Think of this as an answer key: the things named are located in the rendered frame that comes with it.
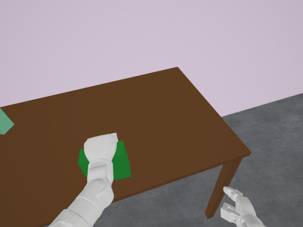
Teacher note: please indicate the right robot hand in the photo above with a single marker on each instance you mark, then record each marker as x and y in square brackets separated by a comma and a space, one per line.
[243, 206]

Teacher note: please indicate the left robot hand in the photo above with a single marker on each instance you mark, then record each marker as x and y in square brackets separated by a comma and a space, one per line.
[103, 146]

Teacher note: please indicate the table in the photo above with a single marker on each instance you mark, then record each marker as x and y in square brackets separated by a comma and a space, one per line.
[169, 130]

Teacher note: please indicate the robot left forearm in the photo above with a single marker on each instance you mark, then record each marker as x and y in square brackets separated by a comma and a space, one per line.
[95, 197]

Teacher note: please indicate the sponge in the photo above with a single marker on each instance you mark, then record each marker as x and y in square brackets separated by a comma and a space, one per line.
[121, 165]

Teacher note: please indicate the robot right forearm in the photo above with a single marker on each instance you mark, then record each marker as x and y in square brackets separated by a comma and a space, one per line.
[250, 221]

